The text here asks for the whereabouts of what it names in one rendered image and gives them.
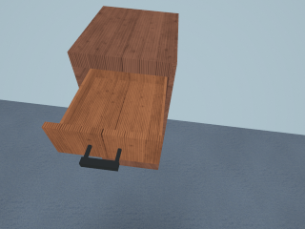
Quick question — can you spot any handle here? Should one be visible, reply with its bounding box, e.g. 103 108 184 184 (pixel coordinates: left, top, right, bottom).
79 144 122 172

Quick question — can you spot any drawer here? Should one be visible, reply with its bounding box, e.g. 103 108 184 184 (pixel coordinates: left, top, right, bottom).
41 69 168 164

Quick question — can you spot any cabinet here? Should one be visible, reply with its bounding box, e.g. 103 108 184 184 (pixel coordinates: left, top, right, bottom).
67 6 179 170

